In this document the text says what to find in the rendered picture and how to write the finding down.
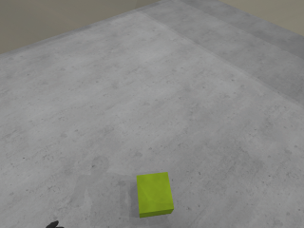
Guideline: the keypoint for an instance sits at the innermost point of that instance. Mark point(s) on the carton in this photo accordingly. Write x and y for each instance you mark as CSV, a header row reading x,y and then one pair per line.
x,y
154,195

